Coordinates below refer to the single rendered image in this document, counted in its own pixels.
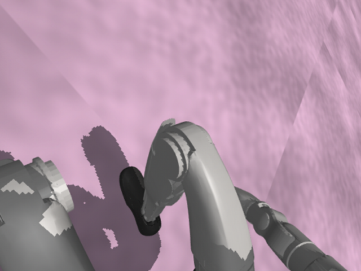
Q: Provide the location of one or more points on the right robot hand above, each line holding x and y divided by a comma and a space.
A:
246, 199

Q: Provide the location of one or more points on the right robot arm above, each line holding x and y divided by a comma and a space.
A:
291, 246

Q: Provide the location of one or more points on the right robot foot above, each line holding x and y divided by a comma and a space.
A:
132, 187

